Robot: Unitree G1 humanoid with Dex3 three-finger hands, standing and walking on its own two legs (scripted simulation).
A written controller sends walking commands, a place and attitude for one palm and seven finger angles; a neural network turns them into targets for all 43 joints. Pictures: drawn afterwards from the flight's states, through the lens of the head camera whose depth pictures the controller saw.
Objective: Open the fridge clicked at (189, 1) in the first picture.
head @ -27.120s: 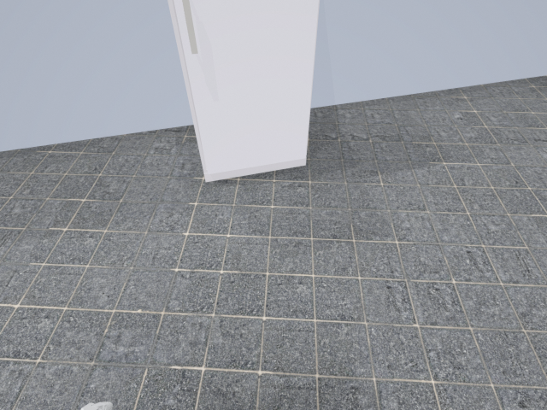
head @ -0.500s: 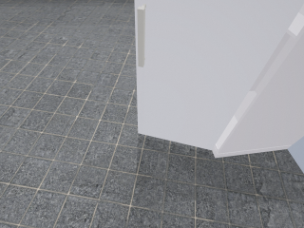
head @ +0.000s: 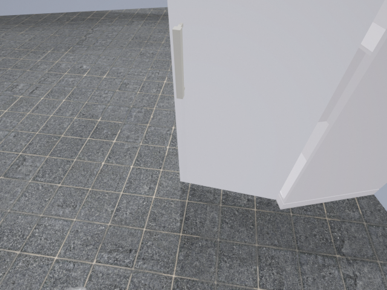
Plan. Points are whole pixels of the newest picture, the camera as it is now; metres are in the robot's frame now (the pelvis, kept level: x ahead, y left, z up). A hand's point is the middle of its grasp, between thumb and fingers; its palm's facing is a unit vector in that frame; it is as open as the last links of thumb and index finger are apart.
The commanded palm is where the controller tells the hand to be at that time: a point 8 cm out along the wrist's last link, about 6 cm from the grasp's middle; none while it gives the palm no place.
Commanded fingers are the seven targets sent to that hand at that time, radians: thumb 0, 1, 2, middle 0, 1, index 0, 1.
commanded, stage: let the arm hang, fingers relaxed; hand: left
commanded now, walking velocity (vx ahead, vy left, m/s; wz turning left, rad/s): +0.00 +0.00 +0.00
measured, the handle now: (180, 63) +0.76 +0.08 +0.08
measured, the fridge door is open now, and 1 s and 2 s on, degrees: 68 68 68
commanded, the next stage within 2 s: look to check the result in 0.12 s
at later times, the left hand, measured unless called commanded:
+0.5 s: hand out of the picture +0.10 +0.24 -0.16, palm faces -0.04 -0.94 -0.33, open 7.4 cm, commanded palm none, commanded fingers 0.00 0.90 0.90 -0.20 -0.30 -0.20 -0.30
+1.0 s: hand out of the picture +0.13 +0.23 -0.15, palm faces -0.05 -0.94 -0.33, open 7.4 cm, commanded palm none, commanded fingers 0.00 0.90 0.90 -0.20 -0.30 -0.20 -0.30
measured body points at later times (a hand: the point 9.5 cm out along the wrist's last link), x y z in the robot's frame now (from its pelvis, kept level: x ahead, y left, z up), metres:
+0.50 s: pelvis +0.03 -0.01 +0.00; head +0.05 -0.01 +0.45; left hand +0.10 +0.29 -0.13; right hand +0.10 -0.30 -0.13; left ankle +0.04 +0.10 -0.75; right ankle -0.01 -0.13 -0.75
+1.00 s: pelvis +0.04 -0.01 +0.00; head +0.05 -0.02 +0.45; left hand +0.13 +0.28 -0.13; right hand +0.12 -0.31 -0.13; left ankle +0.04 +0.10 -0.75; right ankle -0.01 -0.13 -0.75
